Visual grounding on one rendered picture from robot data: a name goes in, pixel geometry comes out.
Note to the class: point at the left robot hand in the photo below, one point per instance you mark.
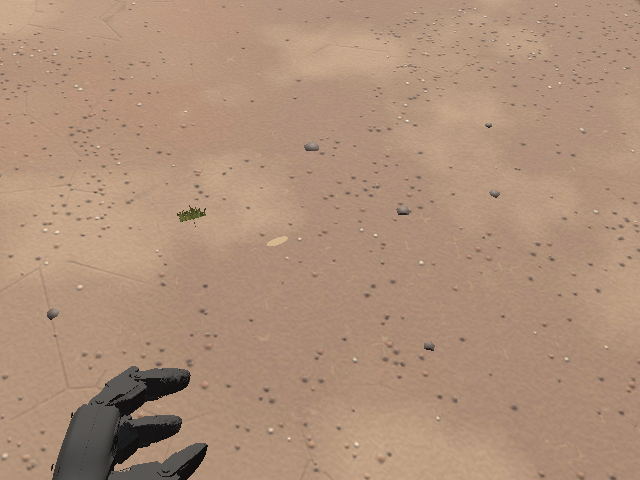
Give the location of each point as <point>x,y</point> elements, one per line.
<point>103,433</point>

